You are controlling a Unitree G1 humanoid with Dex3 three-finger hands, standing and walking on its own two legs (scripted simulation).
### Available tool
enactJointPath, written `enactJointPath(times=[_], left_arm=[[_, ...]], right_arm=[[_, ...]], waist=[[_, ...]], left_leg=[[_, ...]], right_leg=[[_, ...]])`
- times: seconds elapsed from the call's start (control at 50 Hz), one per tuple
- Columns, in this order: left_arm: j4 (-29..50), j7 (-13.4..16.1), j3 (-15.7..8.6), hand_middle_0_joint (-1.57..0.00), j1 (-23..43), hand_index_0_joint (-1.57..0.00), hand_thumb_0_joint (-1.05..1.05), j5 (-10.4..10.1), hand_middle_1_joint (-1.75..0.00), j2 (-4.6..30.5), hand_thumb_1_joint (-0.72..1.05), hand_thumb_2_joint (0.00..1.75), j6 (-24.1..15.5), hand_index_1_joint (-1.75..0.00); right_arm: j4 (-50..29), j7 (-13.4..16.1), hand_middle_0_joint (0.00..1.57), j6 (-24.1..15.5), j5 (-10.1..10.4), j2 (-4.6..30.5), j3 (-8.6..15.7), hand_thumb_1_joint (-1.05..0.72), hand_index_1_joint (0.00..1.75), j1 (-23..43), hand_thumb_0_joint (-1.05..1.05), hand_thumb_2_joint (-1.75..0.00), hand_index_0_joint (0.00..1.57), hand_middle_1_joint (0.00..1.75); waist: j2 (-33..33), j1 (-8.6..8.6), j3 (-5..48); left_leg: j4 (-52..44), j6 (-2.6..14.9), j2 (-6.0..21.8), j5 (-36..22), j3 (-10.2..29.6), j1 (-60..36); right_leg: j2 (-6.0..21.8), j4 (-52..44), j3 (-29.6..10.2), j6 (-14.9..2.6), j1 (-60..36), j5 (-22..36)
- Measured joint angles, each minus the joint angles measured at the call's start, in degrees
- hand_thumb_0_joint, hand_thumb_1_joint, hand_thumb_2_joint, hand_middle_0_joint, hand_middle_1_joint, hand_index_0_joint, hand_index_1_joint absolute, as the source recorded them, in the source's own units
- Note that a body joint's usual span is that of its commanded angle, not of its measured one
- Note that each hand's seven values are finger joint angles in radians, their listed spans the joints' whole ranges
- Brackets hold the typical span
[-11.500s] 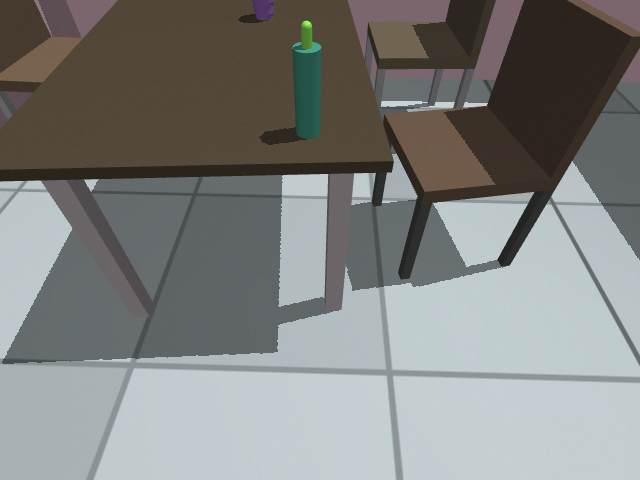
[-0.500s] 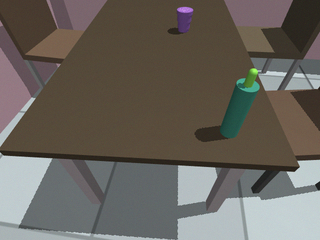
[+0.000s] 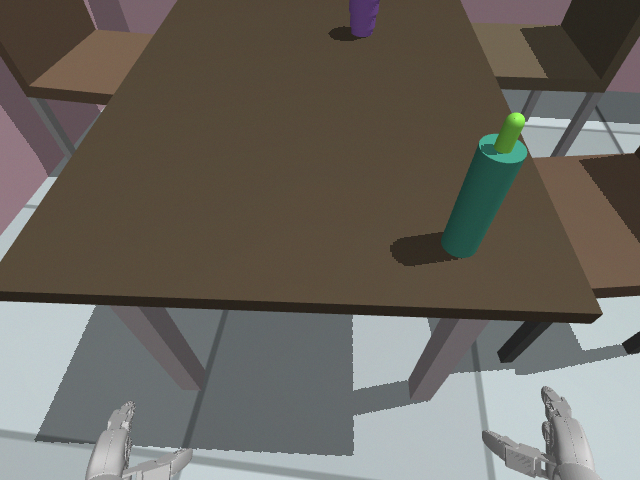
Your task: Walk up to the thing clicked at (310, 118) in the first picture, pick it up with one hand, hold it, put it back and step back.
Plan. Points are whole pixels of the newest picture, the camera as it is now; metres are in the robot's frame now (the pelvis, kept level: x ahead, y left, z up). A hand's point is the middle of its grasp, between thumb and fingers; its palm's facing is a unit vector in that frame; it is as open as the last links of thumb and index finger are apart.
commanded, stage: rise first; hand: right
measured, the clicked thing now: (483, 190) +0.48 -0.22 +0.09
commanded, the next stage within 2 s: go down in 1.76 s
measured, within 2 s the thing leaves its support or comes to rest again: neither
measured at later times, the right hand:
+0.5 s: hand (567, 410) +0.20 -0.26 +0.02, palm faces +0.35 +0.86 -0.37, open 17.6 cm
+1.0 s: hand (617, 406) +0.19 -0.26 +0.10, palm faces +0.39 +0.83 -0.40, open 17.7 cm
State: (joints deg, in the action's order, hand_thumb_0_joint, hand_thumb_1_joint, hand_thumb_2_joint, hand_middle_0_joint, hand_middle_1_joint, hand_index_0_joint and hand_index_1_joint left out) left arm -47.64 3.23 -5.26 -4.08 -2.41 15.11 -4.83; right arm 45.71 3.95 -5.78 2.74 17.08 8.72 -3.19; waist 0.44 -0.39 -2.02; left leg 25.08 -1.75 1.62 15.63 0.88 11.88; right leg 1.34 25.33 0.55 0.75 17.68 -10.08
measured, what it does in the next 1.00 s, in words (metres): stands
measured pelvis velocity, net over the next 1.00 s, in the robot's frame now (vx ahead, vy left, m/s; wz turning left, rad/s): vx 0.00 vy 0.01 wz -0.02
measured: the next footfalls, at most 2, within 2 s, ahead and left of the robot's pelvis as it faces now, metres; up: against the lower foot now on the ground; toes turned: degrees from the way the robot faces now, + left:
none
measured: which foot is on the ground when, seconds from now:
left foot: down 0.00-1.00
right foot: down 0.00-1.00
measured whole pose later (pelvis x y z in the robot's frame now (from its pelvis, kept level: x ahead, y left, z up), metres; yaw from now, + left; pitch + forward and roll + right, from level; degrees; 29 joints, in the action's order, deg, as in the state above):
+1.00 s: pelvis +0.00 +0.01 +0.00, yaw -1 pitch -3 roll -1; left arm -34.9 2.8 -8.0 -14.9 -1.3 13.1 -5.2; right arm -7.6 1.8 -13.8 3.1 17.8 18.3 -25.1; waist -2.3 -3.2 -2.7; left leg 24.2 -0.8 1.7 16.7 -0.7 4.2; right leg 1.1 22.5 -0.8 1.7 9.7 -9.5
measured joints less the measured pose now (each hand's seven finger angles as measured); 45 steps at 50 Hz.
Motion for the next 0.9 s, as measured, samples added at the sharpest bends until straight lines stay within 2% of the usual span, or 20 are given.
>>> enactJointPath(times=[0.1,0.24,0.38,0.46,0.6,0.74,0.9], left_arm=[[5.8,0.3,0.4,-0.06,-5.3,-0.07,0.01,0.0,-0.06,-0.6,0.12,0.22,0.9,-0.06],[13.8,0.9,1.9,-0.06,-10.1,-0.07,0.01,0.2,-0.05,-1.8,-0.24,0.09,1.3,-0.05],[17.3,1.3,-0.6,-0.07,-10.6,-0.07,0.00,0.6,-0.06,-0.4,-0.44,0.05,0.1,-0.06],[16.4,0.6,-1.1,-0.06,-11.9,-0.07,0.00,0.5,-0.05,0.0,-0.49,0.04,-0.1,-0.05],[9.2,-0.1,-2.6,-0.06,-9.8,-0.06,0.00,1.0,-0.05,-0.9,-0.53,0.03,1.7,-0.05],[13.7,0.4,-1.5,-0.06,-10.2,-0.06,-0.01,1.5,-0.05,-1.8,-0.54,0.04,0.9,-0.05],[12.0,-0.5,-3.3,-0.06,-10.1,-0.06,0.00,1.1,-0.05,-1.7,-0.54,0.04,0.2,-0.05]], right_arm=[[-8.6,0.4,0.06,0.9,0.5,0.6,1.0,-0.10,0.07,-6.5,0.00,-0.24,0.06,0.07],[-20.2,0.9,0.05,1.1,0.4,0.3,1.6,0.25,0.06,-12.3,0.00,-0.12,0.05,0.06],[-31.1,0.7,0.04,-0.2,0.2,0.4,3.4,0.48,0.06,-15.5,0.00,-0.07,0.05,0.06],[-36.6,-0.3,0.04,-0.9,0.4,0.5,4.8,0.54,0.06,-18.1,-0.01,-0.05,0.05,0.06],[-42.4,-1.1,0.04,-1.8,0.4,0.4,6.5,0.59,0.06,-19.9,-0.01,-0.04,0.05,0.06],[-47.5,-1.0,0.04,-4.9,-0.1,1.4,7.6,0.59,0.06,-20.5,-0.01,-0.04,0.05,0.06],[-50.9,-2.1,0.04,-6.3,0.3,0.9,9.3,0.59,0.06,-22.0,-0.01,-0.04,0.05,0.06]], waist=[[-0.6,-0.13,2.9],[-1.5,-0.90,2.2],[-2.0,-1.37,1.7],[-1.9,-1.66,2.0],[-2.9,-1.92,0.5],[-3.1,-2.19,-0.3],[-2.9,-2.72,0.3]], left_leg=[[-1.2,0.26,-0.1,0.5,-0.2,-2.0],[-1.4,0.59,-0.1,1.2,-0.5,-4.3],[-1.3,0.75,0.1,1.7,-0.9,-6.2],[-1.2,0.97,-0.1,2.0,-1.1,-6.7],[-0.9,1.15,-0.4,1.8,-1.2,-6.6],[-0.9,1.14,-0.2,1.5,-1.6,-7.2],[-0.8,1.03,0.1,1.3,-1.6,-7.7]], right_leg=[[0.1,-0.8,-0.2,0.28,-1.7,-0.7],[0.1,-1.5,-0.4,0.61,-4.2,-1.0],[-0.1,-2.3,-0.7,0.81,-6.4,-0.9],[0.0,-2.4,-0.9,1.03,-6.9,-1.0],[0.4,-2.1,-1.1,1.22,-6.7,-0.8],[0.1,-2.7,-1.4,1.19,-7.5,0.0],[-0.2,-2.8,-1.4,1.00,-8.0,0.2]])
